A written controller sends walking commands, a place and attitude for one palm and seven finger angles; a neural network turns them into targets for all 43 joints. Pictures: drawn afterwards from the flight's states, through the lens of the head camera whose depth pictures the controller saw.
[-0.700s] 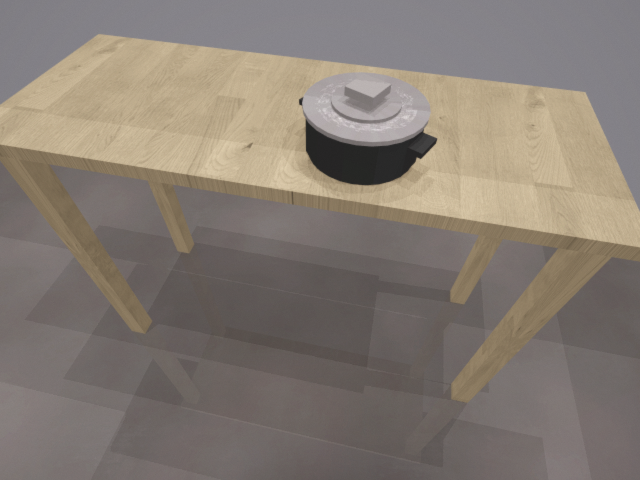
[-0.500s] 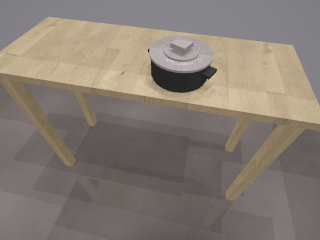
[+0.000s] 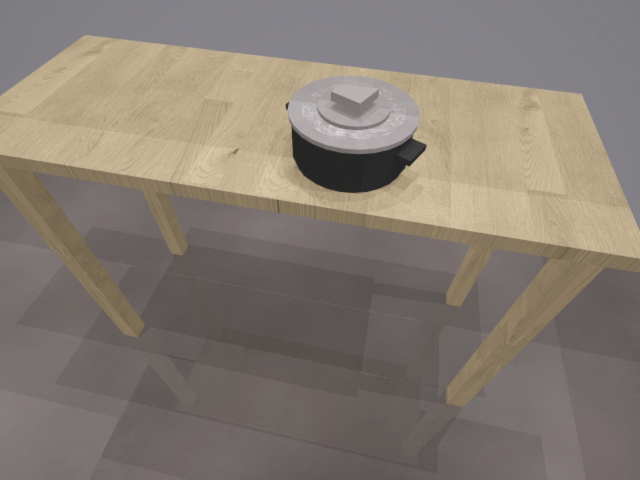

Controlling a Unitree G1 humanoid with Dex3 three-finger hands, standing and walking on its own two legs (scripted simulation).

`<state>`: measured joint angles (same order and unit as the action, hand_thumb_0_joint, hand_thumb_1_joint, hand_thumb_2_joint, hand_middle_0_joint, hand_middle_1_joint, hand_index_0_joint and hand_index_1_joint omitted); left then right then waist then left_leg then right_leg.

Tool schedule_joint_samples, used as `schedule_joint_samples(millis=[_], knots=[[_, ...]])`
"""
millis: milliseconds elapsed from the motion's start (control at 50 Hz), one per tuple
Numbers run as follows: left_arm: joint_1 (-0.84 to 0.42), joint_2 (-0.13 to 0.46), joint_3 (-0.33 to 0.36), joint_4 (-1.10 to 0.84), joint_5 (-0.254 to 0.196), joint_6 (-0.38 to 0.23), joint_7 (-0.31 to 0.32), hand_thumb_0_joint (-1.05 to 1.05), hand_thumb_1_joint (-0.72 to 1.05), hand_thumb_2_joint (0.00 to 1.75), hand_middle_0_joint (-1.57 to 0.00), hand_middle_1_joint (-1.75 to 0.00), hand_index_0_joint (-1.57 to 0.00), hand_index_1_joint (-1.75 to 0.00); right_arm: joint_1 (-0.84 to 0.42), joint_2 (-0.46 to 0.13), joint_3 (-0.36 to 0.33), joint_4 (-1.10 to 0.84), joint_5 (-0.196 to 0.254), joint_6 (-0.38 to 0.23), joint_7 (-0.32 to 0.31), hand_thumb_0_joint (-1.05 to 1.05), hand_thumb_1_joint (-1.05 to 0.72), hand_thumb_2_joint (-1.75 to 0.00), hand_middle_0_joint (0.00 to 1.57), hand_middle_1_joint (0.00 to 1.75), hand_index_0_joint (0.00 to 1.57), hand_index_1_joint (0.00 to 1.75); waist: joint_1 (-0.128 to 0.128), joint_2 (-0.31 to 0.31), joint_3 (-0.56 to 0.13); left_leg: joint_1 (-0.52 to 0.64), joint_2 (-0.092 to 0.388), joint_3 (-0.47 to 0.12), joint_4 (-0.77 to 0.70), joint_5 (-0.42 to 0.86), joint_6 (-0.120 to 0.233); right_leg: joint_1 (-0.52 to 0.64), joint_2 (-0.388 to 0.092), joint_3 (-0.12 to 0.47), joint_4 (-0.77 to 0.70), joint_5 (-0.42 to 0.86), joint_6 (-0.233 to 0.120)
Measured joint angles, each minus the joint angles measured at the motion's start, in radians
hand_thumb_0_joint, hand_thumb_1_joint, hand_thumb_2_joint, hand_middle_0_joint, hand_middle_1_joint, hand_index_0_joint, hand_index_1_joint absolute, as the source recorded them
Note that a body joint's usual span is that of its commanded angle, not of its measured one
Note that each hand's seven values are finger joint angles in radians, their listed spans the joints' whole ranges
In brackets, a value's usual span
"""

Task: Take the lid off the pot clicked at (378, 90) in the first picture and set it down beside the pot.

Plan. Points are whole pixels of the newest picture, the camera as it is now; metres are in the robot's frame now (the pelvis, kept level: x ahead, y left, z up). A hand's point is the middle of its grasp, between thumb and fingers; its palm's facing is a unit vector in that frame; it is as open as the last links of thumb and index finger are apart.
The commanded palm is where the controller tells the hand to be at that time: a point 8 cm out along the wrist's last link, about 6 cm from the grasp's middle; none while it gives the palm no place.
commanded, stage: turn to face it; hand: left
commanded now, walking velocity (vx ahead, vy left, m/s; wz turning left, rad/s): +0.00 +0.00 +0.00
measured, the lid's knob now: (354, 94) +0.63 -0.02 +0.15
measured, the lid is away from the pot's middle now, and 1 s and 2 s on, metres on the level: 0.00 0.00 0.00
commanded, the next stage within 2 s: take the last steps up to it in 0.34 s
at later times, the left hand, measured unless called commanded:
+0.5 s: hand out of the picture +0.05 +0.19 -0.18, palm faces -0.05 -0.97 -0.22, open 7.4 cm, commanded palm none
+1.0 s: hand out of the picture +0.09 +0.17 -0.19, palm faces -0.08 -0.98 -0.16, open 7.4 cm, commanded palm none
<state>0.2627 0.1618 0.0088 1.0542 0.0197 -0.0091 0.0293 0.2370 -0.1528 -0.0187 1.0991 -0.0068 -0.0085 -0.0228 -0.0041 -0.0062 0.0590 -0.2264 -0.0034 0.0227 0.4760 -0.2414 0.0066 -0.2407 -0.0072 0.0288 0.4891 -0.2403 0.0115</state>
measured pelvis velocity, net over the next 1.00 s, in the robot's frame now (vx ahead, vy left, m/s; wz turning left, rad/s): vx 0.09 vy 0.00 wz -0.15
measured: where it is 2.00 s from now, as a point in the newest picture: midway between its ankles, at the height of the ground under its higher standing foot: outside the picture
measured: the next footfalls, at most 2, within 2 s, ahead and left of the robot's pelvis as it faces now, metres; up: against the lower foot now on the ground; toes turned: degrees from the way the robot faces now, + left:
left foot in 1.02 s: +0.18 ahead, +0.09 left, +0.00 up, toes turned -8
right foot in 1.50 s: +0.07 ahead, -0.17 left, +0.00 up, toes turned -11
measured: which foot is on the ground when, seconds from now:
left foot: down 0.00-0.80, up 0.82-1.00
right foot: down 0.00-1.00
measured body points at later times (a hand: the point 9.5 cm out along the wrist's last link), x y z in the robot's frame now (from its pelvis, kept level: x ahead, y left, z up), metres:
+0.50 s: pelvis +0.00 +0.00 -0.01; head +0.04 -0.01 +0.44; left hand +0.05 +0.24 -0.16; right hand +0.02 -0.24 -0.16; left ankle +0.01 +0.11 -0.74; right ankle +0.01 -0.13 -0.74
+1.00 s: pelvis +0.09 +0.00 -0.01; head +0.14 +0.02 +0.44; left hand +0.10 +0.22 -0.17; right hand +0.14 -0.25 -0.14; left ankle +0.12 +0.10 -0.73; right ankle +0.01 -0.13 -0.74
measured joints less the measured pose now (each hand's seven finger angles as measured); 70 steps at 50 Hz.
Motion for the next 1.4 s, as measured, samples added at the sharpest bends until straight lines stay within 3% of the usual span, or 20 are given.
schedule_joint_samples(millis=[480, 760, 820, 880, 920, 960, 1020, 1060, 1100, 1180, 1260, 1340, 1400], knots=[[-0.010, 0.022, 0.034, -0.055, 0.004, 0.029, -0.016, 0.00, 0.91, 0.90, -0.20, -0.30, -0.20, -0.30, -0.022, -0.011, -0.022, -0.057, -0.003, 0.013, -0.006, 0.00, -0.91, -0.90, 0.20, 0.29, 0.20, 0.30, 0.006, 0.001, 0.020, -0.033, 0.036, 0.069, 0.084, -0.058, -0.003, -0.064, 0.039, 0.068, 0.085, -0.028, -0.005], [0.041, 0.027, 0.045, -0.099, 0.010, 0.017, -0.037, 0.00, 0.91, 0.90, -0.20, -0.30, -0.20, -0.30, 0.059, -0.037, -0.031, -0.078, -0.013, 0.002, 0.007, 0.00, -0.91, -0.90, 0.20, 0.29, 0.20, 0.30, -0.006, 0.008, -0.037, -0.013, 0.059, 0.087, 0.136, -0.154, -0.018, -0.066, 0.063, 0.083, 0.163, -0.126, -0.027], [0.048, 0.021, 0.044, -0.099, 0.007, -0.005, -0.031, 0.00, 0.91, 0.90, -0.20, -0.30, -0.20, -0.30, 0.064, -0.040, -0.031, -0.068, -0.008, 0.001, 0.003, 0.00, -0.91, -0.90, 0.20, 0.29, 0.20, 0.30, -0.005, 0.012, -0.037, -0.038, 0.063, 0.063, 0.221, -0.196, -0.015, -0.048, 0.070, 0.069, 0.167, -0.154, -0.038], [0.063, 0.006, 0.046, -0.103, 0.007, -0.024, -0.014, 0.00, 0.91, 0.90, -0.20, -0.30, -0.20, -0.30, 0.030, -0.041, -0.031, -0.063, -0.006, 0.009, -0.004, 0.01, -0.91, -0.90, 0.20, 0.29, 0.20, 0.30, 0.023, -0.006, -0.018, -0.121, 0.032, 0.022, 0.424, -0.294, -0.019, -0.007, 0.069, 0.082, 0.121, -0.147, -0.044], [0.081, -0.007, 0.044, -0.097, 0.009, -0.023, -0.003, 0.00, 0.91, 0.90, -0.20, -0.30, -0.20, -0.30, -0.007, -0.042, -0.032, -0.077, -0.002, 0.008, -0.007, 0.01, -0.91, -0.90, 0.20, 0.29, 0.20, 0.30, 0.037, -0.016, -0.004, -0.164, 0.019, 0.012, 0.450, -0.305, -0.023, 0.022, 0.069, 0.104, 0.078, -0.130, -0.040], [0.097, -0.018, 0.038, -0.082, 0.010, -0.011, 0.004, 0.00, 0.91, 0.90, -0.20, -0.30, -0.20, -0.30, -0.046, -0.040, -0.033, -0.100, 0.006, 0.003, -0.009, 0.01, -0.91, -0.90, 0.19, 0.29, 0.20, 0.30, 0.038, -0.022, 0.004, -0.186, 0.011, 0.002, 0.388, -0.251, -0.028, 0.048, 0.068, 0.121, 0.041, -0.120, -0.030], [0.112, -0.019, 0.031, -0.060, 0.005, 0.010, 0.006, 0.00, 0.91, 0.90, -0.20, -0.30, -0.20, -0.30, -0.087, -0.029, -0.026, -0.136, 0.016, -0.014, -0.009, 0.01, -0.91, -0.90, 0.19, 0.29, 0.20, 0.30, 0.022, -0.029, 0.013, -0.140, 0.008, -0.006, 0.160, -0.009, -0.029, 0.073, 0.072, 0.134, 0.046, -0.142, -0.006], [0.101, -0.001, 0.035, -0.046, -0.003, 0.023, 0.008, 0.00, 0.91, 0.89, -0.20, -0.30, -0.20, -0.30, -0.101, -0.006, -0.020, -0.143, 0.015, -0.023, -0.009, 0.00, -0.91, -0.90, 0.19, 0.29, 0.20, 0.30, 0.020, -0.059, 0.017, -0.114, -0.005, 0.010, 0.146, -0.027, 0.020, 0.055, 0.061, 0.126, 0.129, -0.184, 0.000], [0.078, 0.021, 0.041, -0.042, -0.006, 0.032, 0.016, 0.01, 0.91, 0.89, -0.20, -0.30, -0.20, -0.30, -0.108, 0.019, -0.005, -0.151, 0.007, -0.020, -0.010, 0.00, -0.91, -0.90, 0.19, 0.29, 0.20, 0.30, 0.027, -0.083, 0.021, -0.087, -0.007, 0.028, 0.131, -0.055, 0.044, 0.004, 0.061, 0.102, 0.285, -0.278, 0.003], [0.007, 0.054, 0.055, -0.073, -0.003, 0.044, 0.020, 0.01, 0.91, 0.89, -0.20, -0.30, -0.20, -0.30, -0.094, 0.047, 0.015, -0.162, -0.005, -0.011, -0.020, 0.00, -0.91, -0.90, 0.20, 0.29, 0.20, 0.30, 0.016, -0.066, 0.029, -0.062, 0.006, 0.009, 0.054, -0.015, 0.050, -0.104, 0.072, 0.052, 0.532, -0.313, 0.016], [-0.051, 0.085, 0.069, -0.128, 0.000, 0.043, 0.013, 0.00, 0.91, 0.90, -0.20, -0.30, -0.20, -0.30, -0.081, 0.044, 0.004, -0.167, -0.004, -0.006, -0.030, -0.02, -0.93, -0.90, 0.20, 0.30, 0.21, 0.30, 0.006, -0.056, 0.039, -0.059, 0.012, 0.005, -0.019, 0.040, 0.050, -0.205, 0.057, 0.058, 0.688, -0.241, 0.031], [-0.087, 0.106, 0.074, -0.154, 0.001, 0.051, 0.011, 0.00, 0.91, 0.90, -0.20, -0.30, -0.19, -0.29, -0.053, 0.022, 0.001, -0.160, -0.013, 0.002, -0.024, -0.02, -0.93, -0.90, 0.20, 0.30, 0.21, 0.30, -0.010, -0.055, 0.037, -0.066, 0.014, 0.005, -0.052, 0.071, 0.045, -0.244, 0.033, 0.069, 0.722, -0.192, 0.044], [-0.104, 0.102, 0.062, -0.151, -0.002, 0.052, 0.006, 0.00, 0.91, 0.90, -0.19, -0.30, -0.19, -0.29, -0.024, 0.001, -0.003, -0.144, -0.013, 0.007, -0.010, -0.01, -0.92, -0.90, 0.20, 0.30, 0.21, 0.30, -0.022, -0.041, 0.025, -0.081, 0.020, 0.000, -0.046, 0.080, 0.037, -0.219, 0.008, 0.045, 0.614, -0.189, 0.037]])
